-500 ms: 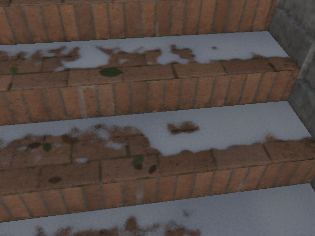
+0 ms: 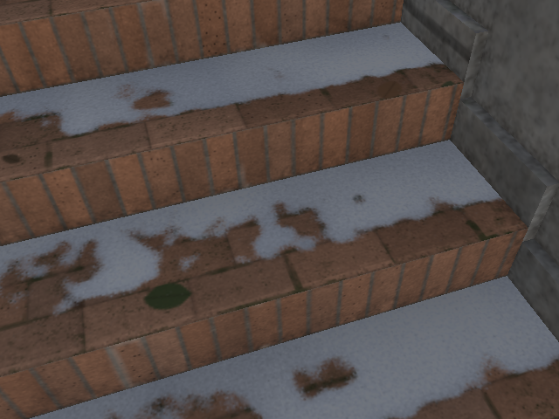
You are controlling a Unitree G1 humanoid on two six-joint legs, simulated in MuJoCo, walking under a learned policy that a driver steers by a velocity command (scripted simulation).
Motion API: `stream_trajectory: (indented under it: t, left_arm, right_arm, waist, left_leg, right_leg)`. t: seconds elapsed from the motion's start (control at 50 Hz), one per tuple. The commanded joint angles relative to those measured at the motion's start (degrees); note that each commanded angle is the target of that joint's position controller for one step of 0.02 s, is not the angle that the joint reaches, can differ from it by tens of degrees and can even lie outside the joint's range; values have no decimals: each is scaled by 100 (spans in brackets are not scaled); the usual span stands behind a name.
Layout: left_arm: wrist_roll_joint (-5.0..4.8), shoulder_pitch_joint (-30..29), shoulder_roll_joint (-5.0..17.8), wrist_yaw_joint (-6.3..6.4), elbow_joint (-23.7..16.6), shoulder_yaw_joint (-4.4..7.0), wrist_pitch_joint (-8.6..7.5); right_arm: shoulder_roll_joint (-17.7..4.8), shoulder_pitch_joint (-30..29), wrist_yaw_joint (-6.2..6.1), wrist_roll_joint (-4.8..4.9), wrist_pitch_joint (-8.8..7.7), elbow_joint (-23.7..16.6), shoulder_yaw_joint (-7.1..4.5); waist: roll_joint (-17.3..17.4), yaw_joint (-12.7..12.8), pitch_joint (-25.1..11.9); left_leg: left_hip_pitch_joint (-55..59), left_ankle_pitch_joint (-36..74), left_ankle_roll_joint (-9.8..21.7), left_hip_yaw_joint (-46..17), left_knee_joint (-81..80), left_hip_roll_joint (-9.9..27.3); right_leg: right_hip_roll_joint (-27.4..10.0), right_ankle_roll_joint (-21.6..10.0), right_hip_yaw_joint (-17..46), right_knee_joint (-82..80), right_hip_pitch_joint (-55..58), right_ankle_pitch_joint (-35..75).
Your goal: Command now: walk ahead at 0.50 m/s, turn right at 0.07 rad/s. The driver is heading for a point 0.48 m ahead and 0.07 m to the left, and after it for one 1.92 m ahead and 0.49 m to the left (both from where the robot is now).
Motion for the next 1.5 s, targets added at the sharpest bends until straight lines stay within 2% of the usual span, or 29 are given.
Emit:
stream_trajectory:
  t: [0.02,0.08,0.14,0.24,0.32,0.38,0.4,0.44,0.48,0.52,0.54,0.58,0.62,0.68,0.74,0.84,0.9,0.98,1.02,1.06,1.08,1.1,1.12,1.14,1.16,1.22,1.24,1.4,1.5]
  left_arm:
    - [-80,-1390,-225,-182,-1485,-91,-187]
    - [-231,-669,-640,-22,-1524,-306,-33]
    - [-117,-979,-580,70,-1746,-470,152]
    - [-101,-2318,-472,330,-2117,-483,178]
    - [-174,-4223,-582,125,-3017,-716,-43]
    - [-26,-5207,-1052,-146,-3866,-1117,-112]
    - [-66,-5051,-891,-139,-3818,-1036,-83]
    - [-43,-3553,-68,50,-3525,-564,-180]
    - [65,-941,1114,172,-2762,10,-57]
    - [638,232,1787,398,-2055,316,165]
    - [489,-389,1340,401,-1971,213,185]
    - [52,-1527,66,383,-1372,-82,204]
    - [176,-1737,-520,316,-899,-149,82]
    - [222,-1760,-268,354,-814,-54,186]
    - [508,-1778,232,465,-1040,-45,263]
    - [151,-479,735,722,-880,157,326]
    - [200,-132,920,845,-991,286,399]
    - [64,-349,1118,954,-1226,457,584]
    - [-82,-508,1845,984,-1354,726,723]
    - [-269,-304,1969,930,-1341,811,804]
    - [-311,-188,1850,810,-1245,738,711]
    - [-50,-203,1278,764,-1330,513,626]
    - [-90,-491,1269,619,-1694,407,380]
    - [-138,-777,1048,409,-1696,344,206]
    - [-324,-682,760,288,-1458,349,197]
    - [-96,-1226,493,550,-1991,248,422]
    - [-88,-1196,468,569,-2045,204,452]
    - [-35,-822,275,735,-2062,60,565]
    - [33,-1056,630,815,-2278,209,718]
  right_arm:
    - [636,1392,66,43,20,982,69]
    - [654,1309,253,13,4,1308,70]
    - [379,1081,306,-19,16,1219,87]
    - [-200,2562,50,18,-89,1627,73]
    - [-86,3898,-287,105,156,1838,47]
    - [-9,3501,-492,276,264,1675,12]
    - [-48,3294,-423,341,200,1654,50]
    - [-676,3483,-178,176,-88,1848,-4]
    - [-1715,2359,-196,97,-26,1482,-334]
    - [-422,2574,64,55,-368,1365,-240]
    - [-212,2251,246,217,-421,1059,-388]
    - [265,795,191,311,-42,95,-222]
    - [328,1161,138,296,189,-21,-115]
    - [620,1338,66,403,305,-192,74]
    - [242,998,-184,198,399,-304,31]
    - [124,-212,-369,333,554,-968,11]
    - [290,-1028,-233,311,548,-1549,71]
    - [479,-1521,-73,318,534,-2135,202]
    - [589,-1691,52,466,578,-2284,282]
    - [29,-1277,134,449,616,-2017,59]
    - [-260,-699,194,360,537,-1799,-105]
    - [-920,351,159,332,486,-1479,-414]
    - [-1699,1328,60,222,483,-1437,-650]
    - [-1985,1046,-77,4,486,-1486,-696]
    - [-1683,745,-86,-60,444,-1441,-535]
    - [-274,96,82,260,274,-1006,-179]
    - [-191,35,101,213,210,-849,-158]
    - [-118,266,-203,-43,226,-626,-29]
    - [-646,263,-541,109,312,-951,-191]
  waist:
    - [-379,106,646]
    - [-167,624,758]
    - [-53,840,832]
    - [793,-29,525]
    - [654,-809,865]
    - [143,-600,954]
    - [-127,-416,646]
    - [1139,413,-576]
    - [2169,1871,-1629]
    - [-1452,1484,-3425]
    - [-911,1031,-2518]
    - [-248,263,-30]
    - [138,-345,507]
    - [-193,-679,667]
    - [-523,-598,435]
    - [-639,55,545]
    - [-436,376,571]
    - [-566,307,431]
    - [-954,227,398]
    - [-594,231,367]
    - [-681,-21,144]
    - [-225,-452,-723]
    - [1341,-827,-1843]
    - [2018,-541,-2708]
    - [1351,-282,-2859]
    - [695,175,-529]
    - [622,281,-203]
    - [642,379,89]
    - [553,87,-30]
  left_leg:
    - [1653,344,611,-3593,-3635,1533]
    - [1542,1214,167,-2081,-3931,1116]
    - [809,1279,49,-1001,-4048,785]
    - [2382,2319,440,-1692,-4244,1141]
    - [5292,2098,257,-2542,-4347,1719]
    - [2855,2605,487,-2382,-6102,1778]
    - [1942,3927,489,-1849,-6526,1551]
    - [2817,10452,494,-1449,-5079,1475]
    - [3775,11424,198,-1643,-2561,1288]
    - [1007,1601,-288,-2341,2841,-696]
    - [303,1271,-323,-3034,4529,-471]
    - [-994,1333,-99,-2023,5382,43]
    - [-1037,1580,294,-2093,5449,198]
    - [-1775,2100,132,-1922,4842,123]
    - [-1846,2776,-432,-1181,5253,-96]
    - [-4208,1442,-744,-1521,6051,346]
    - [-4789,977,-861,-1563,6049,673]
    - [-3852,1188,-886,-1089,3871,1271]
    - [-2391,-1013,-612,-588,1943,1143]
    - [-846,-623,-440,375,813,656]
    - [-180,122,-152,212,223,303]
    - [1517,1133,619,-1190,314,118]
    - [3269,1545,1393,-3636,-1556,1108]
    - [3716,930,1727,-5457,-3405,1672]
    - [3547,220,1272,-5089,-3526,1856]
    - [1260,-839,245,-3175,-2347,1270]
    - [802,-718,170,-2862,-2253,1216]
    - [841,217,156,-2026,-3311,1473]
    - [1721,902,704,-2056,-4128,1929]
  right_leg:
    - [-171,-249,383,3564,-3198,-114]
    - [-251,-345,353,4340,-3980,-198]
    - [-572,-9,-153,3302,-4417,498]
    - [-1059,571,-1263,3464,-5687,534]
    - [-1712,768,-1332,3298,-8623,-934]
    - [-1886,780,-1694,1057,-5608,-948]
    - [-1564,690,-2475,-34,-3354,-622]
    - [-534,336,-2615,-609,-505,-1162]
    - [-896,-170,-893,-2231,948,-1194]
    - [-3544,-1650,4373,-5669,3448,1565]
    - [-3578,-1235,3728,-5834,2373,521]
    - [-3078,-367,986,-5389,29,-485]
    - [-2457,351,-640,-5280,-716,-111]
    - [-2314,463,-1833,-5667,-793,528]
    - [-2382,0,-2413,-5781,-1001,1546]
    - [-3002,152,-1752,-5782,1515,837]
    - [-3246,82,-1788,-5781,2299,1107]
    - [-3014,128,-2156,-6173,2030,378]
    - [-3009,46,-2414,-6774,1726,783]
    - [-3024,-113,-2679,-6733,1613,1968]
    - [-2809,28,-2779,-6137,1867,4456]
    - [-2057,487,-3019,-4165,857,6309]
    - [-1326,979,-2617,-2113,-506,3557]
    - [-453,1174,-1329,266,-1099,-1493]
    - [-562,1074,-453,1544,-1444,-1567]
    - [-951,641,-631,1687,-2366,-1008]
    - [-923,524,-644,1798,-2241,-888]
    - [-594,964,-59,1778,-2996,283]
    - [-902,1591,-547,989,-2823,-331]
Keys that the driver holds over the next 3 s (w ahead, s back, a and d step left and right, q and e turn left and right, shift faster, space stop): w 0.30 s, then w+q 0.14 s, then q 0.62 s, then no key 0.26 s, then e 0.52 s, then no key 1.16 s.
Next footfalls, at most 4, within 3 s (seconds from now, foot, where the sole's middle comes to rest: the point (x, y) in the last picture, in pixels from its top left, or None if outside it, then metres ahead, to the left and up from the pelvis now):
0.48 right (369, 402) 0.49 -0.14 -0.53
1.08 left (166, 295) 0.65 0.25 -0.36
1.74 right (284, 257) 0.73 0.02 -0.36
2.10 left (173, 260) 0.73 0.24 -0.36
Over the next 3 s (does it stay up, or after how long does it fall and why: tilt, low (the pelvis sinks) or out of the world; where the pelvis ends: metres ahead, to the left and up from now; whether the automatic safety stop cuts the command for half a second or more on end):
stays up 0.70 0.14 0.42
